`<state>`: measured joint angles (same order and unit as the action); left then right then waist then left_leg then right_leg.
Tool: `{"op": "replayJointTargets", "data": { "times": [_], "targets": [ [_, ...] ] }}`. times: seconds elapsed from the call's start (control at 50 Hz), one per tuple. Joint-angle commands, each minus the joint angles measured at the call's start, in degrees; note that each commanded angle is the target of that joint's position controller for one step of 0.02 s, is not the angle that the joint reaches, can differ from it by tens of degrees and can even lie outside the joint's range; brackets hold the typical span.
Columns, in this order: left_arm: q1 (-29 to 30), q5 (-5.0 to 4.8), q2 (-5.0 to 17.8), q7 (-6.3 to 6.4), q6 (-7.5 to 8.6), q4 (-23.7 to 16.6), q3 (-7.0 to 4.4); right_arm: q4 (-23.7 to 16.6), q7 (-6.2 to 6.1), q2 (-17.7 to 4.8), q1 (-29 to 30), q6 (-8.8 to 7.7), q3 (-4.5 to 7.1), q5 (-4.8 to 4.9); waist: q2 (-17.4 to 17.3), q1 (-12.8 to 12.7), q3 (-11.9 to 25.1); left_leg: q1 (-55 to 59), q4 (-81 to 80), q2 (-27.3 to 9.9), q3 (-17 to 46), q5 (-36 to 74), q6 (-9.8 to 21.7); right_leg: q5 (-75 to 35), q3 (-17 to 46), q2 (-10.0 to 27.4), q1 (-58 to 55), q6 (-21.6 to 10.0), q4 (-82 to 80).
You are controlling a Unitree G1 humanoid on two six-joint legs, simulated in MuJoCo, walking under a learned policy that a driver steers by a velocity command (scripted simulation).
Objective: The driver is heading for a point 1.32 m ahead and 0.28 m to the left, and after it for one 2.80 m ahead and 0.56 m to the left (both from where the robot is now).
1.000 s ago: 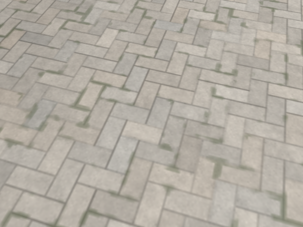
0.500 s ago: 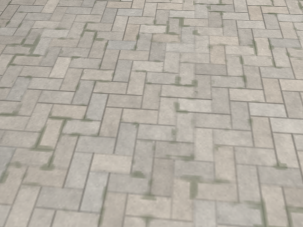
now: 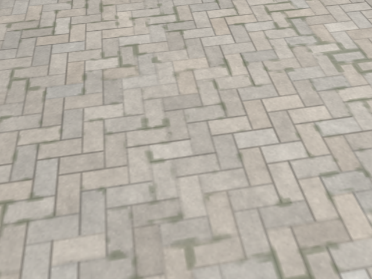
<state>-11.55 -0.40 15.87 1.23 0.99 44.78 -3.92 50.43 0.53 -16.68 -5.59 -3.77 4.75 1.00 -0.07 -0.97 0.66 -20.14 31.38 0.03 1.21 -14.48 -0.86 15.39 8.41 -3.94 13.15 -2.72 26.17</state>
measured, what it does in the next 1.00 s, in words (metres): walks ahead, turning left: left foot, then right foot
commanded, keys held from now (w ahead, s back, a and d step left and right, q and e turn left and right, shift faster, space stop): w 0.26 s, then w+q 0.74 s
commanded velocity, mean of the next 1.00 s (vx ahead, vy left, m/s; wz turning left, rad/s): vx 0.46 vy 0.00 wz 0.24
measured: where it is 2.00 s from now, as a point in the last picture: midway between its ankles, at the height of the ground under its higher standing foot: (143, 157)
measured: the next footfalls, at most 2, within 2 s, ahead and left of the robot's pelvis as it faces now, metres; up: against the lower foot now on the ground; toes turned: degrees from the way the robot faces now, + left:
left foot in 0.04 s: +0.06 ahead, +0.13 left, +0.00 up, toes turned -2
right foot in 0.46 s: +0.36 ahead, -0.14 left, +0.00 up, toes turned +1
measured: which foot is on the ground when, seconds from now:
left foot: up 0.00-0.02, down 0.04-0.48, up 0.50-0.96, down 0.98-1.00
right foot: down 0.00-0.04, up 0.06-0.44, down 0.46-1.00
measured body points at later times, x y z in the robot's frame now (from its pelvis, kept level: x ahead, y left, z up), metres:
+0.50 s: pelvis +0.21 -0.03 -0.02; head +0.26 -0.03 +0.43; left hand +0.46 +0.20 -0.09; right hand +0.16 -0.30 -0.15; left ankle +0.03 +0.13 -0.72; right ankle +0.32 -0.14 -0.74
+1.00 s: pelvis +0.47 +0.04 -0.03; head +0.50 +0.07 +0.42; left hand +0.40 +0.33 -0.16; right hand +0.75 -0.13 -0.11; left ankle +0.55 +0.16 -0.75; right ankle +0.33 -0.15 -0.73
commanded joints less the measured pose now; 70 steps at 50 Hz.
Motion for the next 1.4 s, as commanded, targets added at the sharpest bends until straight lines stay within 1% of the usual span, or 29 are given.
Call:
{"op": "replayJointTargets", "data": {
  "times": [0.02, 0.04, 0.06, 0.08, 0.1, 0.18, 0.3, 0.38, 0.44, 0.46, 0.48, 0.5, 0.52, 0.54, 0.58, 0.66, 0.78, 0.9, 0.94, 0.98, 1.0, 1.02, 1.04, 1.06, 1.08, 1.12, 1.18, 1.28, 1.4],
  "targets": [
    [0.2, 0.03, 7.0, -0.16, 0.84, -2.7, -1.11, -1.6, 0.44, -5.0, -1.9, -2.70, 1.11, -0.09, 7.3, 2.5, 1.4, 10.5, -6.9, -0.5, -0.7, 1.9, 2.9, 12.4, 14.2, 10.8, 3.8, -7.4, -5.6],
    [1.8, 0.13, 4.1, -0.24, 1.20, -3.6, -0.19, -0.1, 0.13, -7.0, -7.9, -2.99, 1.57, -0.60, 3.5, 5.0, 2.6, 17.8, -8.6, -6.5, 5.7, -1.0, 5.1, 12.3, 10.6, 7.8, 9.7, -5.1, 2.8],
    [1.2, -0.42, 0.8, -0.42, 2.07, -5.1, 0.58, 1.3, -0.23, -12.2, -12.7, -2.82, 2.60, -1.12, -9.1, 4.1, 2.9, 25.8, -14.6, -15.4, 21.5, -10.1, 10.7, 13.9, 0.0, -0.3, 21.5, -1.6, 17.5],
    [4.6, -1.51, 5.1, -0.23, 2.97, -7.3, -0.32, 2.4, 0.32, -13.2, -16.5, -2.84, 3.16, -1.38, -14.9, 6.4, -0.8, 26.2, -20.1, -23.6, 38.0, -19.6, 17.8, 21.7, -1.8, -0.3, 33.4, -0.5, 28.7],
    [4.7, -2.01, 8.5, -0.40, 3.57, -6.8, -1.25, 1.5, 0.34, -9.4, -14.4, -3.18, 2.06, -0.87, -9.5, 5.8, -4.4, 24.8, -20.1, -22.8, 35.9, -23.5, 17.7, 17.8, 1.1, 3.2, 37.4, -0.8, 34.6],
    [5.6, -0.30, 5.8, -1.46, 4.14, -6.4, -1.12, -0.3, -0.12, -5.5, -10.4, -2.57, 0.32, -0.68, -7.1, 3.8, -4.8, 20.2, -22.8, -15.0, 19.4, -7.4, 12.1, 0.7, -3.9, 8.9, 35.0, 0.7, 32.5],
    [12.9, -0.37, 0.7, -2.24, 4.34, -9.3, 0.69, 1.2, -0.84, -7.2, -14.9, -1.66, 0.24, 0.03, -6.0, 6.1, -4.3, 14.3, -23.1, -10.1, 6.4, 12.5, 11.0, -12.3, -9.6, 6.9, 23.2, 3.7, 12.4],
    [15.3, -1.08, 2.5, -3.28, 4.90, -10.8, 0.25, 1.9, -0.96, -8.5, -17.9, -0.84, 0.47, 0.80, -6.8, 5.8, -5.3, 15.0, -20.9, -12.9, 9.2, 13.4, 10.8, -13.7, -8.8, 5.1, 17.2, 3.2, 5.0],
    [7.1, -0.98, 6.4, -2.97, 5.32, -9.0, -1.55, 1.4, -1.18, -9.6, -16.1, -0.33, 0.81, 0.89, -7.3, -0.5, -1.3, 15.6, -12.0, -12.9, 8.9, 26.3, 8.4, -11.2, -9.0, 3.6, 4.0, 0.4, 1.0],
    [-1.3, -0.72, 9.0, -2.31, 5.26, -6.7, -2.89, 1.0, -1.10, -8.3, -15.9, -0.36, 0.40, 0.42, -6.2, -4.5, 4.3, 11.7, -1.8, -9.7, 6.5, 29.5, 6.6, -11.2, -8.5, 4.6, -8.6, -1.3, 1.4],
    [-12.2, 0.45, 13.4, -1.45, 4.97, -5.3, -4.09, -1.2, -0.98, -4.3, -15.6, -0.50, -1.01, -1.24, 1.0, -8.5, 14.4, 0.4, 17.0, -5.5, 3.9, 14.8, 4.3, -9.4, 3.5, 16.6, -26.1, -5.1, 3.6],
    [-14.0, 1.29, 16.2, -1.95, 4.41, -4.3, -4.24, -2.2, -1.04, 1.8, -23.2, -1.44, -2.54, 0.39, 19.2, -4.3, 23.0, -16.2, 34.9, 1.8, 2.9, -18.3, 2.0, 5.4, 29.7, 29.5, -37.7, -12.5, -5.5],
    [-12.2, 1.07, 10.4, -2.09, 4.42, -4.6, -2.82, -1.3, -1.03, -4.9, -21.0, -1.75, -0.89, 1.99, 14.1, -5.2, 17.7, -21.1, 42.2, -1.2, 7.3, -17.5, 2.2, 12.1, 31.6, 27.8, -32.5, -11.3, -9.6],
    [-8.4, 0.43, 7.5, -1.98, 4.55, -4.7, -1.86, -2.7, -1.00, -7.2, -16.2, -1.68, -0.11, 2.36, 10.9, -4.8, 9.3, -24.1, 43.4, -3.6, 5.9, -12.4, 2.8, 9.7, 21.6, 26.1, -25.4, -9.3, -10.0],
    [-2.2, 0.85, 4.8, -2.28, 4.91, -4.3, -1.08, -3.2, -1.24, -5.6, -12.9, -1.07, 0.12, 0.90, 6.2, -1.6, 2.5, -20.0, 39.5, -7.2, 5.0, -4.9, 2.8, -1.7, 9.6, 21.6, -12.4, -7.7, -13.0],
    [1.1, 0.88, 4.1, -2.04, 6.22, -2.5, -1.38, -4.8, -0.81, -2.0, -12.1, 1.57, 0.00, 0.93, 5.4, 1.9, -1.5, -17.3, 34.9, -9.2, 4.9, -0.4, 2.1, -11.0, -1.9, 20.0, -4.5, -8.2, -18.6],
    [-0.3, 0.96, 7.6, -0.87, 5.79, -0.5, -2.58, -8.7, 0.95, -1.3, -3.3, 1.54, -0.75, 0.24, 2.5, 0.3, -4.4, -18.6, 17.3, -8.3, 2.3, 15.0, 1.2, -16.1, -13.9, 18.8, -5.8, -7.3, -20.3],
    [-4.8, -0.83, 10.8, -0.56, 3.80, 1.6, -3.73, -13.8, 2.75, -2.6, 5.5, 1.63, -0.90, 0.22, 2.2, -2.2, -6.4, -18.6, 6.7, -5.9, -3.0, 10.2, 4.5, -22.1, -18.8, 21.4, -15.9, -5.1, -15.6],
    [-4.3, -1.28, 12.7, -0.40, 2.90, 1.5, -4.15, -14.3, 2.83, -4.6, 2.6, 1.90, 0.19, 0.21, 4.2, 0.4, -2.9, -11.6, 6.2, -1.9, -6.7, 4.0, 6.7, -41.5, -20.6, 21.3, -18.1, -3.8, -7.1],
    [-3.8, -1.39, 11.8, -0.16, 2.04, 1.0, -3.52, -10.2, 1.95, -10.3, -14.0, 2.30, 3.60, 0.67, 3.0, 9.2, 6.2, 12.4, 2.1, 4.0, -8.3, 5.8, 10.5, -48.1, -23.5, 17.5, -10.6, -0.5, 16.1],
    [-5.7, 1.09, 6.9, -0.11, 2.53, -0.6, -1.74, -8.9, 0.67, -16.4, -20.5, 2.89, 5.34, 0.94, -8.3, 9.4, 10.8, 28.6, 1.4, -7.3, 10.0, 8.8, 14.5, -15.6, -23.5, 13.8, 6.2, 2.7, 36.2],
    [-8.3, 0.95, 2.2, -0.69, 4.55, -3.9, 0.01, -11.3, 1.07, -19.7, -16.7, 1.99, 5.11, 0.75, -16.9, 3.5, 19.5, 42.2, -10.4, -18.6, 44.6, -7.5, 26.1, 19.5, -11.4, 1.9, 26.4, 5.2, 53.1],
    [-0.7, -1.45, 8.3, -1.35, 6.46, -4.7, -1.06, -12.1, 1.76, -14.1, -17.4, 1.16, 3.50, 0.33, -6.8, 8.1, 18.6, 41.3, -16.2, -19.1, 44.8, -9.9, 23.1, 16.8, -3.1, 4.5, 32.6, 3.8, 55.5],
    [2.4, -2.64, 8.7, -1.57, 7.27, -5.8, -1.13, -11.6, 1.80, -11.7, -16.0, 0.41, 2.80, 0.02, -5.4, 7.4, 11.1, 35.3, -15.9, -17.5, 36.8, -6.6, 20.9, 12.0, -4.0, 6.6, 35.4, 2.3, 53.0],
    [2.2, -1.49, 7.9, -1.03, 7.51, -5.1, -0.94, -12.0, 1.74, -9.9, -12.2, 0.03, 2.20, 0.09, -0.4, 4.5, 6.3, 26.3, -15.4, -15.0, 29.9, -0.2, 19.0, 7.5, -3.9, 9.3, 32.5, 2.0, 48.0],
    [0.4, 0.43, 8.7, -0.72, 6.44, -4.3, -1.63, -13.8, 1.10, -7.0, -6.8, -0.02, 1.22, -0.87, -2.4, 0.6, 3.4, 14.5, -16.8, -11.4, 22.2, 9.2, 17.6, 2.9, -3.3, 11.9, 24.3, 2.5, 41.2],
    [0.3, 1.16, 6.8, -0.79, 4.77, -4.5, -1.36, -13.9, 0.17, -7.8, -7.4, -0.43, 1.42, -0.64, -1.8, -0.3, 2.4, 9.5, -18.8, -9.6, 16.8, 17.9, 18.1, -1.4, -4.8, 11.2, 22.5, 4.8, 34.4],
    [8.6, 0.78, 3.9, -1.62, 4.80, -6.2, 0.10, -11.6, -1.03, -7.5, -11.3, -0.42, 1.03, -0.40, -3.8, 3.4, -0.2, 9.0, -19.5, -6.1, 8.7, 17.5, 14.1, -20.2, -6.6, 9.3, 21.3, 6.2, 14.2],
    [15.4, -0.57, 4.8, -3.68, 5.55, -8.4, 0.54, -8.2, -0.78, -8.6, -16.2, -0.36, 1.07, -0.66, -4.0, 6.9, -4.4, 20.0, -18.1, -12.0, 9.2, 15.8, 13.1, -20.8, -7.5, 8.1, 26.2, 2.1, 5.3]
  ]
}}
Velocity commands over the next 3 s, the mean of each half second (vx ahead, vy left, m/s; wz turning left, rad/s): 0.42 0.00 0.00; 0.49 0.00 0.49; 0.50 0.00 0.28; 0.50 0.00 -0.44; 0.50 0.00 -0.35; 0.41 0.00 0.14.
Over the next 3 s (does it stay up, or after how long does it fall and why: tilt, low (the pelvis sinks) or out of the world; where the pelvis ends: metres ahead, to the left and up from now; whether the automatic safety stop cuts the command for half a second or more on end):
stays up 1.54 0.27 -0.02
